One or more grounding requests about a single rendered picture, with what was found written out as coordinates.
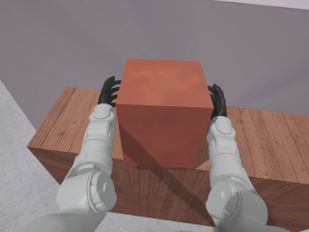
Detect left robot hand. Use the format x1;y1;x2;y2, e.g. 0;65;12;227
98;75;122;107

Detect left robot forearm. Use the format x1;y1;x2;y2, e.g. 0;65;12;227
56;103;116;208

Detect robot right upper arm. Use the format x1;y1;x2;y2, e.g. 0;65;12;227
206;180;291;232

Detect carton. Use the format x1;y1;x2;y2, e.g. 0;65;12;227
115;58;214;168

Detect pedestal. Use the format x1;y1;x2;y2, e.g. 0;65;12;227
26;86;309;232

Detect right robot forearm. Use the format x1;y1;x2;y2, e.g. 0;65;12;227
207;116;260;196

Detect right robot hand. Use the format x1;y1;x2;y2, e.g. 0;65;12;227
208;84;227;120

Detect robot left upper arm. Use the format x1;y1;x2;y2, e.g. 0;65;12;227
17;170;117;232

